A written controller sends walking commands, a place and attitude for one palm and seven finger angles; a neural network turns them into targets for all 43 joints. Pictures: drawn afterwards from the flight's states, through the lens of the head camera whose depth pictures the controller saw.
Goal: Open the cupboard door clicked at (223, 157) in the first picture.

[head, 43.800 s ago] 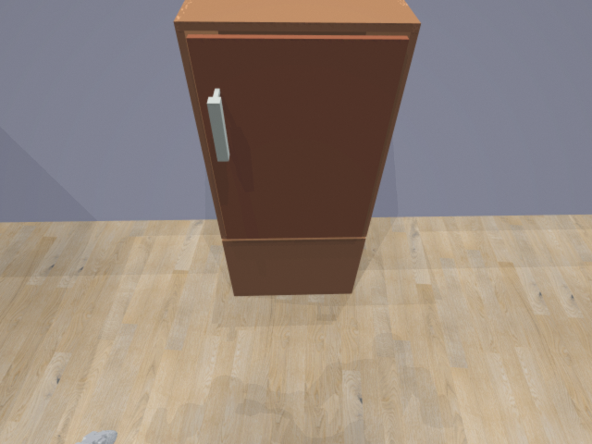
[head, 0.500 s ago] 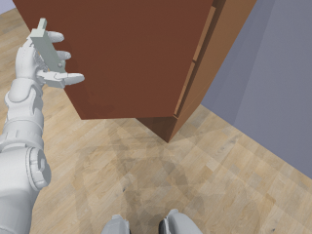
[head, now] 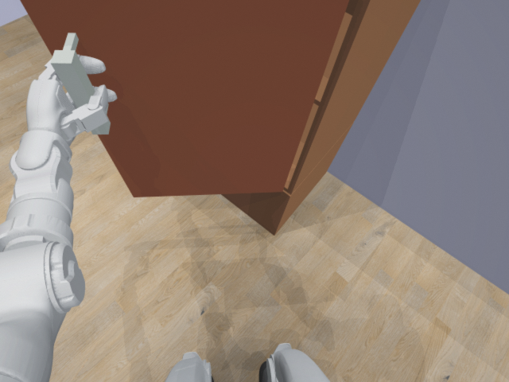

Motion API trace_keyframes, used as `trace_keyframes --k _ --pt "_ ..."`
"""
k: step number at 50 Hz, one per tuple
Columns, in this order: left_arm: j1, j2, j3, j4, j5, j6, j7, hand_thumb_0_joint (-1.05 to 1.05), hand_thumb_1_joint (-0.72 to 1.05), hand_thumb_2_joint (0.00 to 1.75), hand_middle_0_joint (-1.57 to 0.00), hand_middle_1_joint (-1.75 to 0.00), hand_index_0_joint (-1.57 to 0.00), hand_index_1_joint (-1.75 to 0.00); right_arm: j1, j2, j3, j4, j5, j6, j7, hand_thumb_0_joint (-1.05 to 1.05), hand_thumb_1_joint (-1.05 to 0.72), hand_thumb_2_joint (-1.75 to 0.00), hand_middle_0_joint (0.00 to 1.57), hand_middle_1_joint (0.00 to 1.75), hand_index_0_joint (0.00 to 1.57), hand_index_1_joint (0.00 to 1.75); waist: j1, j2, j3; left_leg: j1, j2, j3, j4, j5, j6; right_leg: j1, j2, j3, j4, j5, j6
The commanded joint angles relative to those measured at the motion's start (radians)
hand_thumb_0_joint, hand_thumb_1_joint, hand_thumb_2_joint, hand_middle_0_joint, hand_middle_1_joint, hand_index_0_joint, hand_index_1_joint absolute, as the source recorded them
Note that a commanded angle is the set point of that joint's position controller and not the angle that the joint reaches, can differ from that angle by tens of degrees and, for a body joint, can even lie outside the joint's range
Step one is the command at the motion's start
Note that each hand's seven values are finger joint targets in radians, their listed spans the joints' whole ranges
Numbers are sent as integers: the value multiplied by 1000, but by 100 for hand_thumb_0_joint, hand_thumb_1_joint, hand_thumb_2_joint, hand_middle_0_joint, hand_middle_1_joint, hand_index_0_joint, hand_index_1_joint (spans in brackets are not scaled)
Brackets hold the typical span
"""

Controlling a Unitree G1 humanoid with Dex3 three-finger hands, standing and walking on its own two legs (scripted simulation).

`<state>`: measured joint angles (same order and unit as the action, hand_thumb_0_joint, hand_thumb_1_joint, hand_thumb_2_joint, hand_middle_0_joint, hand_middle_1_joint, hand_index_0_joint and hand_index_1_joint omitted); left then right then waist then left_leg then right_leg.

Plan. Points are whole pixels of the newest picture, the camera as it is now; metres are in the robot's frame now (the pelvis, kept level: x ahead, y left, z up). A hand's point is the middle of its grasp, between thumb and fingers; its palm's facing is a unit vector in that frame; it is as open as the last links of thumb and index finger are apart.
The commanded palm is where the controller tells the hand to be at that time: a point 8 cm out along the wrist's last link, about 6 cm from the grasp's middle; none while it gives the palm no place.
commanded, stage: pull the door open along its arc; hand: left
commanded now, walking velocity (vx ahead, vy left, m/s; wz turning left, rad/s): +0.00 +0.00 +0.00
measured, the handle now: (87, 87) +0.55 +0.22 +0.09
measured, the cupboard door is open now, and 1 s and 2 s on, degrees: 44 77 83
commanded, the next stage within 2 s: open thumb and fingers to let go in 1.10 s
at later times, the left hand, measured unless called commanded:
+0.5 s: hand (101, 150) +0.43 +0.18 +0.09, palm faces -0.04 -1.00 +0.00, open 6.2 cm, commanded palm +0.37 +0.24 +0.09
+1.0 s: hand (160, 233) +0.31 +0.10 +0.09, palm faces +0.40 -0.92 +0.01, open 6.1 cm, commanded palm +0.24 +0.15 +0.09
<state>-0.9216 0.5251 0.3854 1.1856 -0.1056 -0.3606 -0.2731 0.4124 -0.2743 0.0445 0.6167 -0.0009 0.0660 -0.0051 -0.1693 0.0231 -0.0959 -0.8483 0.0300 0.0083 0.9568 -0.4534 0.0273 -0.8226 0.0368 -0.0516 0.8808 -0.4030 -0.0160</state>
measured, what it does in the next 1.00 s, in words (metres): stands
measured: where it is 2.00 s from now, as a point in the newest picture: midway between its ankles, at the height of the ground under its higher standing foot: outside the picture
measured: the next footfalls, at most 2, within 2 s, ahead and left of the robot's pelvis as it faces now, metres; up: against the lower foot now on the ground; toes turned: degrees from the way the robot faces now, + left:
none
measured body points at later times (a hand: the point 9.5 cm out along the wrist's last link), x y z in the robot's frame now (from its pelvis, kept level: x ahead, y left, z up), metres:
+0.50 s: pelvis +0.02 +0.00 +0.02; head +0.09 +0.00 +0.46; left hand +0.43 +0.24 +0.09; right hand +0.06 -0.26 -0.10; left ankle -0.01 +0.10 -0.68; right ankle +0.00 -0.11 -0.68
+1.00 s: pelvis +0.01 -0.03 +0.02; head +0.03 -0.04 +0.47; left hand +0.28 +0.15 +0.10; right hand +0.20 -0.23 -0.07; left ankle -0.01 +0.10 -0.68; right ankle +0.00 -0.11 -0.68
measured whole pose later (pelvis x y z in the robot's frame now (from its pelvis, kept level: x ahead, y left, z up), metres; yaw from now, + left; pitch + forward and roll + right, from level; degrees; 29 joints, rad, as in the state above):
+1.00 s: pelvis +0.01 -0.03 +0.02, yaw +2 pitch +7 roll +0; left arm 0.08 -0.04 -0.06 0.09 -0.01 -0.18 0.41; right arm 0.19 -0.18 0.03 0.52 -0.04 0.07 0.00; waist 0.00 0.03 -0.11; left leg -0.50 0.01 0.00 0.79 -0.42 -0.01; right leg -0.50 0.02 -0.06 0.79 -0.42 -0.05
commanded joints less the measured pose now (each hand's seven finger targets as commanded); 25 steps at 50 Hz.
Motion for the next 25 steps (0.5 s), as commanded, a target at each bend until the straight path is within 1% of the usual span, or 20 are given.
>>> trace_keyframes --k 1,2,3,6,7,9,10,11,13,14,16,17,18,19,20,21,22,23,24,25 --pt "-450 274 37 -207 -15 -61 -14 0 90 90 -40 -135 -40 -135 165 -185 -67 -47 -1 -15 -20 0 -90 -90 20 30 20 30 -8 121 -464 322 -16 -49 -82 431 5 200 18 33 -74 390 -4" --pt "-449 275 35 -204 -11 -60 -16 0 90 90 -40 -135 -40 -135 165 -184 -67 -47 -1 -13 -21 0 -90 -90 20 30 20 30 -8 123 -461 326 -14 -51 -79 439 3 191 17 31 -71 390 -5" --pt "-453 255 20 -193 -14 -55 -17 0 90 90 -40 -135 -40 -135 165 -183 -66 -47 -1 -13 -20 0 -90 -90 20 30 20 30 -19 105 -445 317 -13 -52 -80 420 5 181 19 30 -76 376 -2" --pt "-391 260 42 -227 -25 -63 -21 0 90 90 -40 -135 -40 -135 163 -183 -71 -56 -2 -14 -18 0 -90 -90 20 30 20 30 9 126 -493 357 -12 -50 -80 468 1 198 20 27 -69 402 -6" --pt "-359 244 36 -223 -30 -59 -23 0 90 90 -40 -135 -40 -135 157 -181 -69 -64 -1 -13 -17 0 -90 -90 20 30 20 30 14 104 -481 338 -14 -46 -84 463 2 214 20 26 -71 408 -5" --pt "-292 231 39 -235 -40 -52 -29 0 90 90 -40 -135 -40 -135 144 -179 -71 -79 2 -11 -14 0 -90 -90 20 30 20 30 29 93 -477 315 -17 -32 -91 439 5 251 20 30 -77 417 -5" --pt "-257 221 38 -244 -50 -52 -32 0 90 90 -40 -135 -40 -135 147 -179 -69 -87 3 -9 -14 0 -90 -90 20 30 20 30 36 64 -479 309 -19 -34 -97 454 8 275 22 26 -74 434 -8" --pt "-221 222 43 -266 -53 -50 -36 0 90 90 -40 -135 -40 -135 135 -178 -73 -95 6 -8 -13 0 -90 -90 20 30 20 30 48 72 -479 304 -19 -26 -101 452 6 288 19 30 -76 446 -6" --pt "-159 207 37 -321 -64 -43 -39 0 90 90 -40 -135 -40 -135 122 -174 -77 -111 12 -4 -11 0 -90 -90 20 30 20 30 60 56 -477 304 -20 -17 -113 462 9 324 19 32 -81 475 -5" --pt "-122 200 36 -359 -68 -40 -40 0 90 90 -40 -135 -40 -135 113 -172 -78 -122 15 -3 -10 0 -90 -90 20 30 20 30 71 77 -484 316 -20 -14 -118 474 7 330 18 31 -82 480 -7" --pt "-31 172 32 -425 -88 -35 -38 0 90 90 -40 -135 -40 -135 98 -164 -81 -136 20 -5 -5 0 -90 -90 20 30 20 30 90 77 -489 340 -18 -10 -128 520 7 355 18 29 -85 517 -8" --pt "31 136 15 -445 -99 -26 -37 0 90 90 -40 -135 -40 -135 89 -159 -82 -145 23 -6 -2 0 -90 -90 20 30 20 30 94 40 -469 333 -17 -7 -136 531 8 372 17 26 -91 530 -7" --pt "81 108 -2 -489 -109 -21 -36 0 90 90 -40 -135 -40 -135 74 -155 -85 -155 28 -7 -1 0 -90 -90 20 30 20 30 100 26 -451 329 -17 -2 -144 528 9 383 16 27 -97 537 -6" --pt "134 99 -2 -532 -116 -15 -33 0 90 90 -40 -135 -40 -135 61 -155 -87 -166 31 -9 1 0 -90 -90 20 30 20 30 113 36 -445 333 -17 0 -154 520 6 392 14 26 -100 527 -7" --pt "195 77 -10 -585 -127 -16 -29 0 90 90 -40 -135 -40 -135 49 -150 -87 -177 34 -15 2 0 -90 -90 20 30 20 30 122 55 -446 357 -17 2 -157 562 9 404 13 25 -99 548 -11" --pt "256 64 -12 -653 -135 -14 -23 0 90 90 -40 -135 -40 -135 39 -145 -91 -182 35 -20 6 0 -90 -90 20 30 20 30 134 47 -460 377 -12 0 -162 601 6 419 10 24 -98 572 -8" --pt "330 32 -28 -704 -143 -8 -18 0 90 90 -40 -135 -40 -135 25 -139 -91 -192 37 -27 10 0 -90 -90 20 30 20 30 143 56 -449 386 -12 3 -169 617 5 428 7 23 -101 582 -7" --pt "400 5 -36 -743 -153 0 -14 0 90 90 -40 -135 -40 -135 10 -135 -91 -201 40 -33 12 0 -90 -90 20 30 20 30 145 30 -421 384 -11 7 -174 617 5 432 7 21 -106 589 -6" --pt "454 5 -34 -788 -157 5 -8 0 90 90 -40 -135 -40 -135 -5 -136 -91 -208 41 -38 14 0 -90 -90 20 30 20 30 151 18 -402 372 -12 6 -183 598 3 442 6 19 -108 583 -5" --pt "486 -14 72 -864 -206 15 109 0 90 90 -40 -135 -40 -135 -42 -107 -91 -217 41 -52 16 0 -90 -90 20 30 20 30 221 16 -370 339 -18 8 -194 591 -7 445 9 3 -121 552 -6"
